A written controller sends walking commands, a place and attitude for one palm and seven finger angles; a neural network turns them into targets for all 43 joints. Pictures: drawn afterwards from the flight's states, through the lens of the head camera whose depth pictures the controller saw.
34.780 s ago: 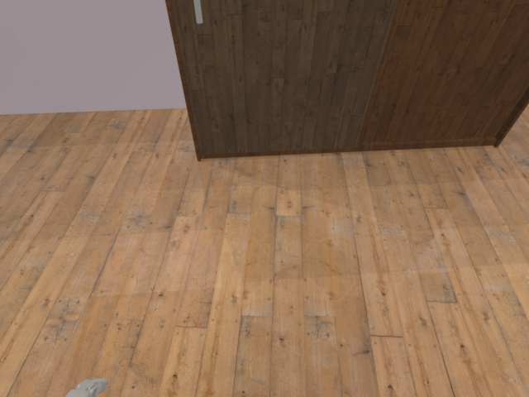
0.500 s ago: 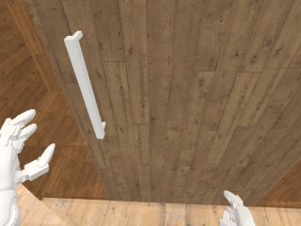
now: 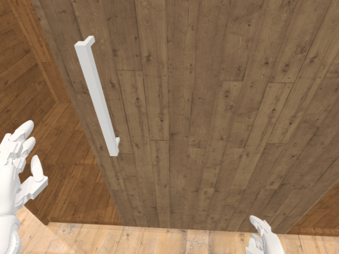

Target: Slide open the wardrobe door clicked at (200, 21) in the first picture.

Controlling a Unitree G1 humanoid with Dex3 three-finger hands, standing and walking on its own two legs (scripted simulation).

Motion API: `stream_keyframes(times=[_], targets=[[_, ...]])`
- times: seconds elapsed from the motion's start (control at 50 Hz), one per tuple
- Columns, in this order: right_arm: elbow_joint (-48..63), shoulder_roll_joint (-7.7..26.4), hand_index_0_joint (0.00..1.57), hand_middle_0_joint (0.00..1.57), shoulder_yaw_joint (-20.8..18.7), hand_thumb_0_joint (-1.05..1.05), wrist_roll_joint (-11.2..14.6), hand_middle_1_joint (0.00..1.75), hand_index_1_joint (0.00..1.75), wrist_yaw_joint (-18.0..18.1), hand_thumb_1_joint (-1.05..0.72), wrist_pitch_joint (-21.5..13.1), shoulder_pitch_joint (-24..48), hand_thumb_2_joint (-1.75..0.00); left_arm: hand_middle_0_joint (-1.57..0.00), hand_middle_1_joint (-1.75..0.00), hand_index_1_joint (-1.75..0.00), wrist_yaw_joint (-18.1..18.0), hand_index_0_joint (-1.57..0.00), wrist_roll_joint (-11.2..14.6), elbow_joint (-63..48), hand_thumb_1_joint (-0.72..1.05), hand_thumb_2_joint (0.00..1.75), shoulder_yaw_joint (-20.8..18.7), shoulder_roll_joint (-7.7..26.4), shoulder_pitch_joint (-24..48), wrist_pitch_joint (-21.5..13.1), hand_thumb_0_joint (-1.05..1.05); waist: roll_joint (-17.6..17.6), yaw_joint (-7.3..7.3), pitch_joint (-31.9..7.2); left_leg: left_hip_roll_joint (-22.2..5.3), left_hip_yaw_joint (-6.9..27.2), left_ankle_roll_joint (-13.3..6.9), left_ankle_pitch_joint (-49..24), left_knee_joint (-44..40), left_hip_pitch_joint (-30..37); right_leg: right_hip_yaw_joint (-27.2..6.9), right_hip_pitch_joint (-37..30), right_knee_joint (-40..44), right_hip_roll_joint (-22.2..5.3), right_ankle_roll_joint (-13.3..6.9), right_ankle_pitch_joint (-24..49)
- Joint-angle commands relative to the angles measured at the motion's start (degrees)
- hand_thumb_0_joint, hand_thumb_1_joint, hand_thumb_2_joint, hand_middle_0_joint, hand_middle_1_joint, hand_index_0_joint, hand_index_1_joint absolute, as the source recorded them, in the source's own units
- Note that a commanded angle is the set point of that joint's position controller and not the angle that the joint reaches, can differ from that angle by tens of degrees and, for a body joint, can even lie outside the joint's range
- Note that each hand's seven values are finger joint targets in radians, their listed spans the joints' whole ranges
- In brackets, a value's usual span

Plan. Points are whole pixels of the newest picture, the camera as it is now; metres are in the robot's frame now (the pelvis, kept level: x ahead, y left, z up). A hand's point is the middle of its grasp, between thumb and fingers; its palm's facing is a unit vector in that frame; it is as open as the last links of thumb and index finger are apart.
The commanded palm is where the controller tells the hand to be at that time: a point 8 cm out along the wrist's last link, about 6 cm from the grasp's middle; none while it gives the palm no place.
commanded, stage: step back with the hand held close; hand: left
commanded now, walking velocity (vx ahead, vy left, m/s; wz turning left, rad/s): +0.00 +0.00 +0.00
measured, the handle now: (104, 105) +0.41 +0.24 +0.16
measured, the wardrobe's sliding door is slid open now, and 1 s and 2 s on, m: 0.46 0.46 0.46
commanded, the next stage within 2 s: stop stepping back and stand still in 1.16 s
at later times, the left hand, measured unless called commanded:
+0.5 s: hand (20, 197) +0.15 +0.29 +0.15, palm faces +0.39 -0.80 -0.46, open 7.4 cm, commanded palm +0.09 +0.32 +0.17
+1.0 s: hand out of the picture +0.10 +0.32 +0.17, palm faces +0.46 -0.78 -0.42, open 7.4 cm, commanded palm +0.02 +0.35 +0.17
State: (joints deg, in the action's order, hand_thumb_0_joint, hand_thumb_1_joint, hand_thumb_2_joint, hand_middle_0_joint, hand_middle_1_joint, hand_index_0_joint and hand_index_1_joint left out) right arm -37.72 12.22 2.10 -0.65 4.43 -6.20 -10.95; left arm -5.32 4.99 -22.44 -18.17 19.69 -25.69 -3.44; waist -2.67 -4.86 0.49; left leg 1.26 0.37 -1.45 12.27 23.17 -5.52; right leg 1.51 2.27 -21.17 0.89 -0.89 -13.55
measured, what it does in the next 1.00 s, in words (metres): walks backwards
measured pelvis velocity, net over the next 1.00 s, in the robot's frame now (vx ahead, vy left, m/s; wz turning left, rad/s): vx -0.10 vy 0.05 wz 0.04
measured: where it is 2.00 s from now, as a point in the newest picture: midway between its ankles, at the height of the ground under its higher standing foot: outside the picture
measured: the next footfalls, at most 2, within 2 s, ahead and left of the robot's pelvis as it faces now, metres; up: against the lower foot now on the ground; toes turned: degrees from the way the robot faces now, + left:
right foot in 1.22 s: -0.21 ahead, -0.10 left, +0.00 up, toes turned -2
left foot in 1.58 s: -0.10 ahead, +0.20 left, +0.00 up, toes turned -1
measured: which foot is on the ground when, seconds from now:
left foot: down 0.00-1.00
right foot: down 0.00-0.90, up 0.92-1.00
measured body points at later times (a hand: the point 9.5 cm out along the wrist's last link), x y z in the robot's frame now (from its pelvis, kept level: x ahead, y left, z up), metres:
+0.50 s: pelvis -0.05 +0.02 -0.01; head -0.04 +0.03 +0.44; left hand +0.12 +0.33 +0.18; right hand +0.13 -0.22 -0.08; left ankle +0.01 +0.10 -0.74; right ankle -0.02 -0.11 -0.74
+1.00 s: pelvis -0.10 +0.05 -0.01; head -0.09 +0.09 +0.43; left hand +0.07 +0.36 +0.19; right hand +0.06 -0.19 -0.08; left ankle +0.01 +0.10 -0.74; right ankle -0.12 -0.11 -0.70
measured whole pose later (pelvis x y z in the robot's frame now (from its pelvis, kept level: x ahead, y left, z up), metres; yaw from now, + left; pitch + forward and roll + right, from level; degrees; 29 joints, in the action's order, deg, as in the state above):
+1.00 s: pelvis -0.10 +0.05 -0.01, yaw +3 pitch +0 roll -6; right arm -35.2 11.1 -0.7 -1.3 4.4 -7.3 -13.6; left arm -7.9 0.8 -30.0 -26.0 25.1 -27.2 -15.4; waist -0.7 0.5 1.0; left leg 0.8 2.8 -5.4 6.1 31.8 -26.2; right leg -1.6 22.5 -50.8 5.9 1.0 -21.9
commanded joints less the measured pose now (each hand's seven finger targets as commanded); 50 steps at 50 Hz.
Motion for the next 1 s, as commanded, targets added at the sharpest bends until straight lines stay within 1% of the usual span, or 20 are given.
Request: stream_keyframes(times=[0.0,0.02,0.04,0.06,0.08,0.14,0.22,0.3,0.42,0.54,0.62,0.68,0.72,0.78,0.82,0.84,0.88,0.9,0.94,0.98], targets=[[9.53,6.73,0.20,0.20,-2.88,0.00,0.03,0.30,0.30,0.67,-0.90,-3.14,8.76,-0.90,-0.20,-0.30,-0.30,-0.81,-0.20,-0.07,-11.70,0.90,0.90,-7.36,10.92,4.97,-4.02,0.00,0.80,-0.04,-3.47,-1.65,0.60,-0.17,-10.42,-2.95,1.87,-0.52,3.09,4.38,-1.07,-0.15,9.74],[9.50,6.46,0.20,0.20,-2.81,0.00,0.14,0.30,0.30,0.64,-0.90,-3.08,8.78,-0.90,-0.20,-0.30,-0.30,-0.77,-0.20,-0.08,-12.12,0.90,0.90,-6.69,10.32,5.32,-4.10,0.00,-0.17,0.21,-3.53,-1.75,0.50,-0.13,-10.18,-3.02,2.03,-0.63,3.20,4.14,-1.23,-0.10,9.40],[8.96,6.77,0.20,0.20,-2.83,0.00,0.26,0.30,0.30,0.80,-0.90,-2.93,8.82,-0.90,-0.20,-0.30,-0.30,-1.20,-0.20,-0.16,-12.84,0.90,0.90,-8.73,12.98,10.34,-4.23,0.00,-1.72,0.44,-3.77,-1.66,0.63,0.00,-9.50,-3.10,1.97,-0.89,3.37,4.53,-1.17,-0.25,8.60],[11.47,8.24,0.20,0.20,-2.89,0.00,0.77,0.30,0.30,0.63,-0.90,-1.67,8.84,-0.90,-0.20,-0.30,-0.30,-2.04,-0.20,-0.73,-16.99,0.90,0.90,-15.80,20.17,17.24,-7.12,0.00,-2.15,2.30,0.64,-2.39,2.23,-1.32,-6.45,-0.92,-2.72,-5.04,8.92,7.40,-3.64,0.21,10.49],[10.33,7.41,0.20,0.20,-2.90,0.00,0.40,0.30,0.30,0.77,-0.90,-0.91,8.53,-0.90,-0.20,-0.30,-0.30,-1.58,-0.20,-0.49,-10.47,0.90,0.90,-12.23,14.85,9.75,-7.41,0.00,2.05,2.54,0.08,-2.07,2.98,-1.42,-7.16,0.19,-2.39,-4.88,9.84,7.52,-4.77,0.12,10.77],[11.73,7.78,0.20,0.20,-3.55,0.00,0.26,0.30,0.30,0.25,-0.90,0.93,7.48,-0.90,-0.20,-0.30,-0.30,-0.91,-0.20,-0.89,-9.58,0.90,0.90,-8.77,10.74,1.86,-7.83,0.00,1.85,2.79,-4.59,-2.81,2.33,-1.29,-14.23,1.44,-0.98,-3.55,9.36,5.05,-5.22,0.69,16.78],[13.21,8.19,0.20,0.20,-4.14,0.00,0.65,0.30,0.30,0.37,-0.90,2.39,6.84,-0.90,-0.20,-0.30,-0.30,-1.55,-0.20,-0.81,-12.56,0.90,0.90,-9.36,11.66,-2.29,-8.30,0.00,0.09,3.07,-8.32,-3.75,2.61,-1.21,-17.99,0.45,-1.46,-2.41,8.83,2.69,-4.33,1.23,16.19],[14.19,8.36,0.20,0.20,-4.74,0.00,1.00,0.30,0.30,0.94,-0.90,3.07,6.71,-0.90,-0.20,-0.30,-0.30,-2.40,-0.20,-0.62,-14.94,0.90,0.90,-12.71,15.18,-2.85,-9.08,0.00,1.39,3.19,-9.01,-3.98,3.10,-1.45,-14.02,-0.27,-4.55,-2.76,8.74,1.85,-3.88,1.47,13.44],[15.05,8.55,0.20,0.20,-4.96,0.00,1.28,0.30,0.30,1.48,-0.90,2.11,5.87,-0.90,-0.20,-0.30,-0.30,-3.00,-0.20,-1.23,-16.48,0.90,0.90,-13.12,14.90,-3.04,-11.00,0.00,-1.61,3.38,-7.72,-5.60,6.11,-2.60,-0.86,-4.19,-14.36,-2.70,4.92,-2.02,-2.25,1.72,7.05],[15.20,9.76,0.20,0.20,-5.41,0.00,1.20,0.30,0.30,1.45,-0.90,-0.14,5.09,-0.90,-0.20,-0.30,-0.30,-3.12,-0.20,-3.09,-16.29,0.90,0.90,-12.59,13.08,-1.12,-12.40,0.00,-4.32,3.44,-5.05,-8.64,10.68,-4.91,20.80,-8.55,-30.18,-3.98,-1.01,-9.41,-0.82,1.73,1.75],[14.66,9.41,0.20,0.20,-5.55,0.00,0.95,0.30,0.30,1.39,-0.90,-1.46,4.22,-0.90,-0.20,-0.30,-0.30,-3.10,-0.20,-4.01,-15.80,0.90,0.90,-13.06,12.61,-0.41,-13.17,0.00,-2.69,3.54,-4.95,-9.49,11.97,-5.83,25.95,-7.63,-35.11,-5.25,-2.11,-12.33,-0.40,1.70,0.94],[14.25,9.02,0.20,0.20,-5.72,0.00,0.54,0.30,0.30,0.98,-0.90,-1.94,3.43,-0.90,-0.20,-0.30,-0.30,-3.12,-0.20,-4.07,-15.92,0.90,0.90,-13.30,13.18,0.41,-13.59,0.00,3.15,3.90,-3.41,-6.10,8.80,-4.24,23.83,0.24,-31.51,-10.02,6.48,-4.90,-3.61,-0.04,-6.76],[13.30,8.12,0.20,0.20,-5.47,0.00,0.37,0.30,0.30,0.67,-0.90,-2.17,2.80,-0.90,-0.20,-0.30,-0.30,-3.48,-0.20,-3.39,-17.54,0.90,0.90,-12.50,13.38,1.18,-13.90,0.00,5.83,4.46,-3.98,-3.01,5.64,-2.04,15.96,8.31,-21.69,-13.85,16.64,1.63,-8.06,-2.50,-10.52],[11.60,7.75,0.20,0.20,-5.27,0.00,0.36,0.30,0.30,0.48,-0.90,-2.24,1.95,-0.90,-0.20,-0.30,-0.30,-4.53,-0.20,-2.79,-19.08,0.90,0.90,-12.25,14.47,1.51,-14.45,0.00,6.76,5.21,-5.30,-1.10,3.16,-0.16,9.07,15.64,-10.42,-13.09,26.88,4.34,-11.63,-4.26,-10.60],[11.94,8.12,0.20,0.20,-5.09,0.00,0.51,0.30,0.30,0.79,-0.90,-2.26,2.34,-0.90,-0.20,-0.30,-0.30,-4.82,-0.20,-2.56,-19.98,0.90,0.90,-12.60,14.56,0.96,-14.60,0.00,1.94,5.39,-4.71,-3.10,6.65,-0.70,11.37,8.57,-11.54,-8.45,26.35,0.48,-7.76,-2.32,-10.91],[12.49,8.62,0.20,0.20,-5.00,0.00,0.45,0.30,0.30,1.07,-0.90,-2.58,3.23,-0.90,-0.20,-0.30,-0.30,-4.80,-0.20,-2.74,-21.14,0.90,0.90,-13.56,15.11,0.73,-15.11,0.00,-2.94,5.12,-4.18,-6.01,10.42,-1.68,16.11,0.98,-15.96,-5.76,22.77,-3.65,-4.01,-0.49,-11.31],[13.08,10.13,0.20,0.20,-5.61,0.00,-0.03,0.30,0.30,1.47,-0.90,-3.74,4.42,-0.90,-0.20,-0.30,-0.30,-4.33,-0.20,-4.36,-22.06,0.90,0.90,-15.82,14.93,0.89,-16.07,0.00,-17.22,4.16,-5.96,-17.45,25.78,-6.75,36.21,-19.04,-36.72,-1.83,1.66,-28.63,5.37,2.27,-4.81],[12.96,9.10,0.20,0.20,-6.11,0.00,-0.43,0.30,0.30,1.45,-0.90,-3.98,3.94,-0.90,-0.20,-0.30,-0.30,-4.16,-0.20,-4.31,-22.95,0.90,0.90,-17.00,16.95,2.10,-16.41,0.00,-15.53,4.41,-6.53,-19.23,28.49,-8.36,32.42,-20.06,-35.38,-3.84,3.57,-36.42,5.72,2.08,-7.24],[11.58,7.88,0.20,0.20,-6.71,0.00,-0.99,0.30,0.30,0.36,-0.90,-4.86,3.48,-0.90,-0.20,-0.30,-0.30,-3.94,-0.20,-4.10,-20.42,0.90,0.90,-16.74,15.28,0.41,-16.42,0.00,-7.02,3.86,-7.30,-18.08,23.49,-9.42,20.74,-14.08,-26.96,-5.48,10.34,-38.06,4.74,1.47,-11.24],[10.38,7.23,0.20,0.20,-6.56,0.00,-0.59,0.30,0.30,-0.62,-0.90,-5.23,2.86,-0.90,-0.20,-0.30,-0.30,-3.70,-0.20,-3.04,-18.78,0.90,0.90,-14.25,12.85,-3.02,-16.16,0.00,-7.01,3.42,-8.03,-15.19,18.65,-7.19,16.57,-13.58,-18.14,-2.36,14.37,-30.55,4.30,0.96,-14.28]])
